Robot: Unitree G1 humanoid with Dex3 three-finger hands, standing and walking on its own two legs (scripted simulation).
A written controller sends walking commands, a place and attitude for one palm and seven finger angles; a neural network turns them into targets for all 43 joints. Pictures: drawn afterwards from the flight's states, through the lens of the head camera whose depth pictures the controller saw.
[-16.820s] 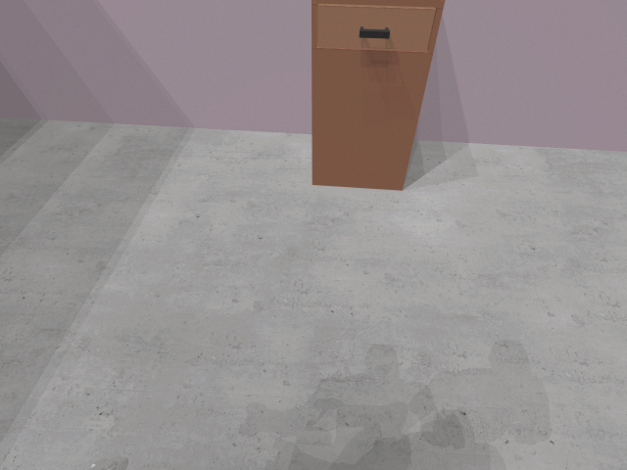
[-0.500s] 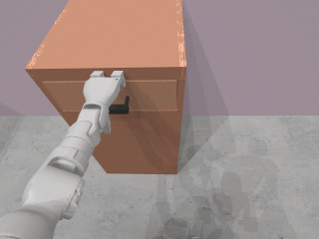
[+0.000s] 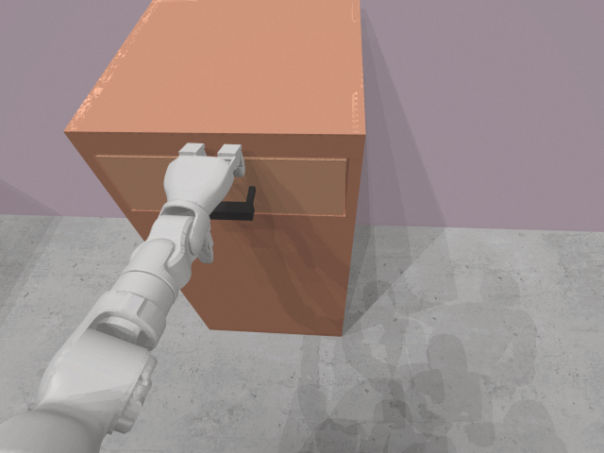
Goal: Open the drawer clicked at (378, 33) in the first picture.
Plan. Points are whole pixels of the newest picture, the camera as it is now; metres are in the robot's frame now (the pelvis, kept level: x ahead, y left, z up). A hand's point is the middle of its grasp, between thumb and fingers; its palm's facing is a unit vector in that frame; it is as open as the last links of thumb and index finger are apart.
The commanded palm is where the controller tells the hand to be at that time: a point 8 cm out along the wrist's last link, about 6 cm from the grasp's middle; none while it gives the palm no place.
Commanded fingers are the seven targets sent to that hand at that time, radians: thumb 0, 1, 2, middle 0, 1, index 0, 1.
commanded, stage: re-aim the fingers above the handle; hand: left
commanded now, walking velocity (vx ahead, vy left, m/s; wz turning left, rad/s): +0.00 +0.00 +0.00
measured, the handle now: (223, 201) +0.51 +0.14 -0.01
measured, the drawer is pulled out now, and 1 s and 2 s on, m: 0.00 0.00 0.00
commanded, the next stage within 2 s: lower the fingers behind the handle in 0.62 s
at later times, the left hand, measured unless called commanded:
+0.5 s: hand (217, 203) +0.45 +0.13 +0.05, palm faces -0.02 +0.00 -1.00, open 13.8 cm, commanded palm +0.43 +0.14 +0.11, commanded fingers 0.00 -0.50 0.30 -0.30 -1.20 -0.30 -1.20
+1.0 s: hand (212, 205) +0.46 +0.14 +0.04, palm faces -0.05 +0.00 -1.00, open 13.8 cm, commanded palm +0.44 +0.15 +0.09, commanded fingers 0.00 -0.50 0.30 -0.30 -1.20 -0.30 -1.20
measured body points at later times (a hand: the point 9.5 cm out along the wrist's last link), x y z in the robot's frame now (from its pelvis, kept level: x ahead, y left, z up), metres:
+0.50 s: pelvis +0.00 +0.00 +0.00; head +0.05 -0.03 +0.45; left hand +0.45 +0.13 +0.11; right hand +0.07 -0.27 -0.14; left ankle -0.05 +0.12 -0.73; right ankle +0.02 -0.12 -0.73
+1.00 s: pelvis -0.01 +0.00 +0.00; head +0.06 -0.03 +0.44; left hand +0.45 +0.14 +0.10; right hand +0.05 -0.27 -0.14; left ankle -0.05 +0.12 -0.73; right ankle +0.02 -0.12 -0.73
